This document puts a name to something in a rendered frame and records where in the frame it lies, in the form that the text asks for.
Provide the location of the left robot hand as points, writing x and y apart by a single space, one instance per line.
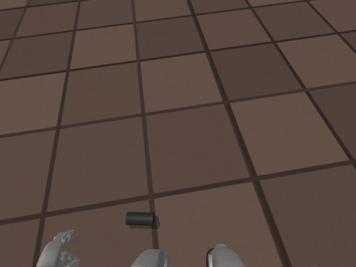
52 253

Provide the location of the can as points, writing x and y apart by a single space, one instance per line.
140 218

